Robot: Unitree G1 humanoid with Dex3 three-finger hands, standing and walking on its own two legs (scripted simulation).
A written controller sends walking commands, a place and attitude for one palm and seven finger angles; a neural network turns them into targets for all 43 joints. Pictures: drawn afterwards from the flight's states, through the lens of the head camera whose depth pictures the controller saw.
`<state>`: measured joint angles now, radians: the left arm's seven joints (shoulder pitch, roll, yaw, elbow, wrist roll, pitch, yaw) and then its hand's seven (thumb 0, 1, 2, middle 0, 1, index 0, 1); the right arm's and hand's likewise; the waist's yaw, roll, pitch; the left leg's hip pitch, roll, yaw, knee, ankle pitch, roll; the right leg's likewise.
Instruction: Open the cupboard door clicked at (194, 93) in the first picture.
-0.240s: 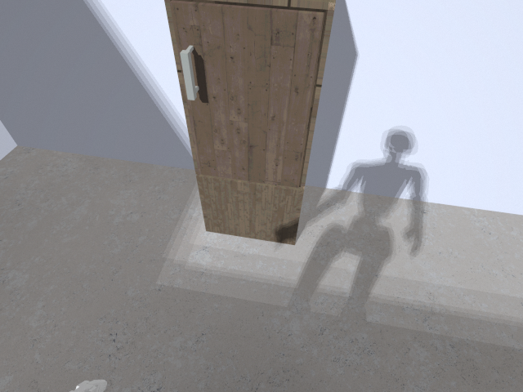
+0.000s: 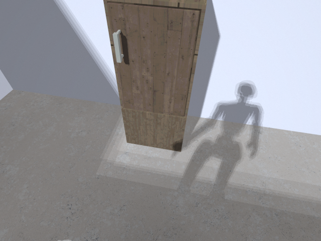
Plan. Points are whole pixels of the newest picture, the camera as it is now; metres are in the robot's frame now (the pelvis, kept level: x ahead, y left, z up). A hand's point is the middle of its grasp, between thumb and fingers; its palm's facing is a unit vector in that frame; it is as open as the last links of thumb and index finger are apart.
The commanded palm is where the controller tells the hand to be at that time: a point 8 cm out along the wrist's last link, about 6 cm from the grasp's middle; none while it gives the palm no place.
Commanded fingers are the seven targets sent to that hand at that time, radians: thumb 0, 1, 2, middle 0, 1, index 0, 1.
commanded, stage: stand and wait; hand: left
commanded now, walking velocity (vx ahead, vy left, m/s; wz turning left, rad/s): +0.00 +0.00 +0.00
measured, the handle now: (119, 46) +0.91 +0.26 +0.06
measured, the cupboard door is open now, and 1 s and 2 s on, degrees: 0 0 0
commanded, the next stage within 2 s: look at it before walking up in 0.58 s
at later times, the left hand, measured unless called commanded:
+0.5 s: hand out of the picture +0.06 +0.24 -0.15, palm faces -0.02 -0.94 -0.33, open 7.4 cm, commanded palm none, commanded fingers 0.00 0.90 0.90 -0.20 -0.30 -0.20 -0.30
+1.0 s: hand out of the picture +0.07 +0.23 -0.15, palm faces -0.01 -0.94 -0.33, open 7.4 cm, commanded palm none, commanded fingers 0.00 0.90 0.90 -0.20 -0.30 -0.20 -0.30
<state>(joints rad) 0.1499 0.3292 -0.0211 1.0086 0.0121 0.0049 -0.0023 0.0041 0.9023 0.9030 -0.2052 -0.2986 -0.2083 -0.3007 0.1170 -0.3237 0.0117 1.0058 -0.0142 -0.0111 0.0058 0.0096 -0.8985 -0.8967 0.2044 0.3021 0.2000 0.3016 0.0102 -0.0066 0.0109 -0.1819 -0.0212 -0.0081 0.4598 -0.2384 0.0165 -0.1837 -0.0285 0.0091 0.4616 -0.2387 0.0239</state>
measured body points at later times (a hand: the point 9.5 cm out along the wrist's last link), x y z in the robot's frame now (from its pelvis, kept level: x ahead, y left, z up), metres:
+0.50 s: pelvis -0.01 -0.01 +0.00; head +0.00 -0.01 +0.45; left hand +0.06 +0.29 -0.13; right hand +0.06 -0.31 -0.13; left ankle +0.01 +0.11 -0.74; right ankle +0.01 -0.14 -0.74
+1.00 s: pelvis +0.00 -0.01 +0.01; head +0.00 -0.01 +0.46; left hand +0.08 +0.28 -0.13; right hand +0.08 -0.31 -0.13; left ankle +0.01 +0.11 -0.74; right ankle +0.01 -0.14 -0.74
